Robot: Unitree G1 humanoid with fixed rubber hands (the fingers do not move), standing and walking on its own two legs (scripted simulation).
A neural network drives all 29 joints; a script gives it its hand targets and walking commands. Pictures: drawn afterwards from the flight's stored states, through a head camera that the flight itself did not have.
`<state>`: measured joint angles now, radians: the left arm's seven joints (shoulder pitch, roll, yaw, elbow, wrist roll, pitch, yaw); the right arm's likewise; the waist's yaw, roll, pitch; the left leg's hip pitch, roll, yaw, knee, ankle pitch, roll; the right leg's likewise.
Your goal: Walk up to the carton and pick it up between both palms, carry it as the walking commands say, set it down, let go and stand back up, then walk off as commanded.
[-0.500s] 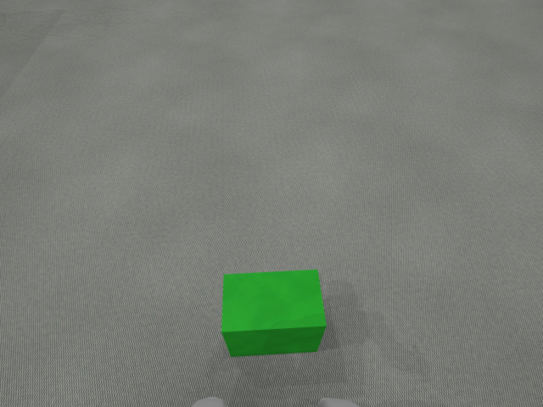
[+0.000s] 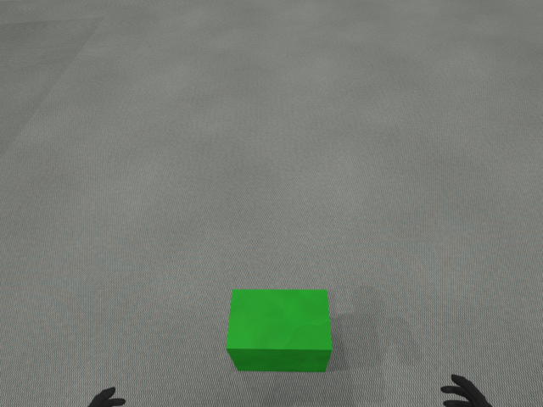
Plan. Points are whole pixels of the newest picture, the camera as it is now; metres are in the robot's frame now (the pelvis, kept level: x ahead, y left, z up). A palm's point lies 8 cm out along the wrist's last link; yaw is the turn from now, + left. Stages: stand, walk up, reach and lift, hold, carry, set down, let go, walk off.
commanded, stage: walk up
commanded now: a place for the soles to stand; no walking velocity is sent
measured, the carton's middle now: (280, 332) +0.43 +0.03 -0.64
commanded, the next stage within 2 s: none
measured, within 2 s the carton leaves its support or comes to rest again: neither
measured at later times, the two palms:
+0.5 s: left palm out of the picture +0.06 +0.31 -0.11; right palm out of the picture +0.08 -0.28 -0.11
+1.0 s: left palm out of the picture +0.10 +0.36 -0.11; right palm out of the picture +0.11 -0.22 -0.11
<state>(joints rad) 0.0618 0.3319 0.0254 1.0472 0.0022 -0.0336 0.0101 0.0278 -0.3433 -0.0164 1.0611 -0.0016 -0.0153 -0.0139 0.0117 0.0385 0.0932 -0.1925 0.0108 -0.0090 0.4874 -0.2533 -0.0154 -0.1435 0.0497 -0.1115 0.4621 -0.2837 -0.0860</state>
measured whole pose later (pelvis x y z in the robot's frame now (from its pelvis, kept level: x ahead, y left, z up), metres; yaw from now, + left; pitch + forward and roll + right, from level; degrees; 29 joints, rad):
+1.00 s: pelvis +0.02 +0.06 +0.01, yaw +0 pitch -2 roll +0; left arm 0.12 0.34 0.01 1.08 0.01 -0.04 0.02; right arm 0.11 -0.31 -0.04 1.07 -0.01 -0.01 0.01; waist 0.00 0.01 0.05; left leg -0.11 -0.08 0.02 0.39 -0.24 0.08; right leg -0.07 -0.03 -0.08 0.39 -0.27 0.01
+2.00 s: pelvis +0.03 +0.05 +0.00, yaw +2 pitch -3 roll +0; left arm 0.18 0.33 0.02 1.07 0.02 -0.04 0.02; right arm 0.12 -0.33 -0.07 1.05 -0.01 0.00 0.01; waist 0.01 0.02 0.05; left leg -0.11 -0.07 -0.02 0.41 -0.25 0.06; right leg -0.05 -0.03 -0.11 0.40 -0.30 0.00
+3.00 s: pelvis -0.07 +0.03 -0.06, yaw -3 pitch +11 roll +0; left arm -0.34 0.34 0.20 0.60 -0.05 0.35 -0.07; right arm -0.35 -0.29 -0.11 0.51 0.02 0.40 0.00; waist 0.05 0.00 0.21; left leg -0.81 0.00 0.04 0.98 -0.36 0.03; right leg -0.79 0.02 -0.04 1.00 -0.40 -0.05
